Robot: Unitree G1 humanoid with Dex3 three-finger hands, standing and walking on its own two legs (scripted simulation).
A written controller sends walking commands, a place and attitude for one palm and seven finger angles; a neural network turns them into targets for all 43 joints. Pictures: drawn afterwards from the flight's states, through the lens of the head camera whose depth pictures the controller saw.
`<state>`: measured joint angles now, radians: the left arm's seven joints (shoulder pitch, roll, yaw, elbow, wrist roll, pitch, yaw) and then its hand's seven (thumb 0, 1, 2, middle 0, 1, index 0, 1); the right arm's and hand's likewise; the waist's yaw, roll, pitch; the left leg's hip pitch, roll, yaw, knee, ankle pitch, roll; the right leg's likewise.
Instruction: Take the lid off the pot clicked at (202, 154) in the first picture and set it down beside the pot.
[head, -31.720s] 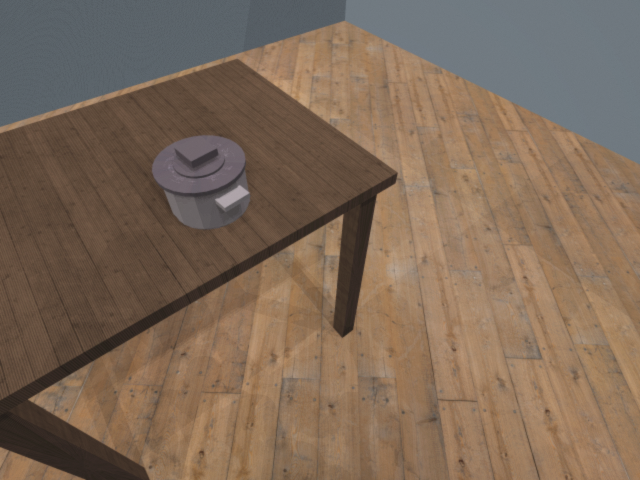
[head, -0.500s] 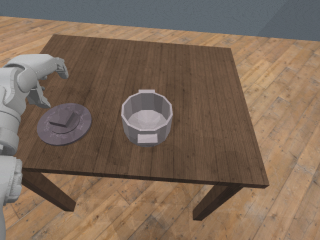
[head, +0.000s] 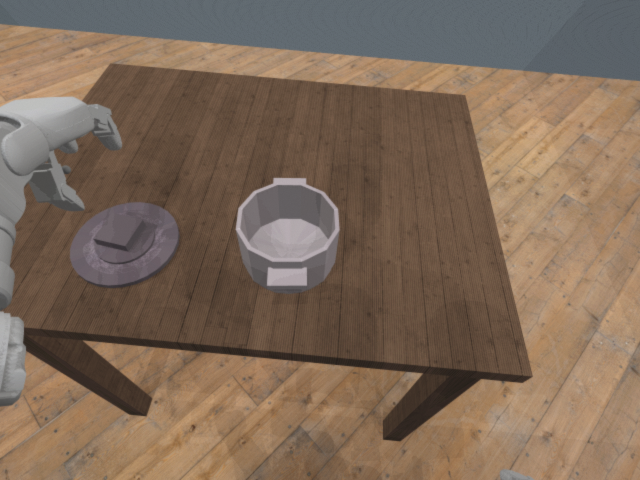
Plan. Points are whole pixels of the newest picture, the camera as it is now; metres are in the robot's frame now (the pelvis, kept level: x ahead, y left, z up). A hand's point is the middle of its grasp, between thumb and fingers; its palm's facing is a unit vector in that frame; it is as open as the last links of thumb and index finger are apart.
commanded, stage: draw the hand back to the body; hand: left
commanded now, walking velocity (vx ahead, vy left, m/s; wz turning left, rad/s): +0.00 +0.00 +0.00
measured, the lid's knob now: (120, 231) +0.46 +0.30 -0.01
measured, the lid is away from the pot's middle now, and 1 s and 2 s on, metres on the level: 0.25 0.25 0.25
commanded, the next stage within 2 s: none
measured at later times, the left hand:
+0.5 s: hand (88, 195) +0.39 +0.26 +0.15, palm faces +0.09 -0.76 -0.65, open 11.0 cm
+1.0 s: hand (86, 210) +0.35 +0.23 +0.17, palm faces +0.44 -0.85 -0.27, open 9.4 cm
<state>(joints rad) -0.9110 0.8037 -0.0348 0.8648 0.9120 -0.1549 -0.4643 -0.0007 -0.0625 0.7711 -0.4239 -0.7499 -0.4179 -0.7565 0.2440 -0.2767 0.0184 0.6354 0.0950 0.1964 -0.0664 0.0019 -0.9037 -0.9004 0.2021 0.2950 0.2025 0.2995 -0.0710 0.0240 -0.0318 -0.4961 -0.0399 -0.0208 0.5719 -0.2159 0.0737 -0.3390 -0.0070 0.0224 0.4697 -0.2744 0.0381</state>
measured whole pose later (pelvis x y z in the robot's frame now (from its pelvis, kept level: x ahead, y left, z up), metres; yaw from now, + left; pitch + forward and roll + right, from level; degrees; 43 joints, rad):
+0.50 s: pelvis -0.01 +0.00 +0.01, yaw +0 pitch +2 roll -2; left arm -0.55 0.59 0.14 0.54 0.22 -0.13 -0.15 0.00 -0.07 0.77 -0.43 -0.75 -0.42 -0.76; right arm 0.21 -0.24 0.06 0.56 0.09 0.12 -0.08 0.00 -0.91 -0.90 0.20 0.29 0.20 0.30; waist 0.01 0.02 0.05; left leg -0.34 -0.04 -0.02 0.50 -0.19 0.06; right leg -0.20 -0.01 0.02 0.43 -0.27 0.00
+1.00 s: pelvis +0.03 -0.05 +0.01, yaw -1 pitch -2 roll -1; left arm -0.12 0.43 0.35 0.13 -0.08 -0.06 0.09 0.00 0.35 0.83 -0.33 -0.55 -0.32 -0.56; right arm 0.21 -0.27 0.03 0.66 0.05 -0.02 -0.07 0.01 -0.90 -0.90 0.20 0.29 0.20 0.30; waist 0.01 0.03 0.02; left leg -0.20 0.00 -0.02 0.47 -0.24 0.01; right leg -0.07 0.03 0.03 0.40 -0.30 -0.01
